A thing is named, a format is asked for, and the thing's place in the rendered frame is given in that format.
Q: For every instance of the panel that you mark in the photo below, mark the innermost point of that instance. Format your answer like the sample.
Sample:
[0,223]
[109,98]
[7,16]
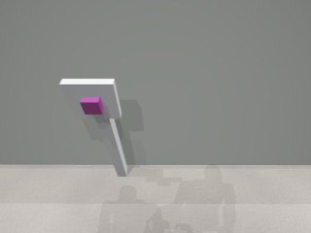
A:
[75,89]

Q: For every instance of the button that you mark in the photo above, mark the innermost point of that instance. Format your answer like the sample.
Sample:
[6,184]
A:
[92,105]

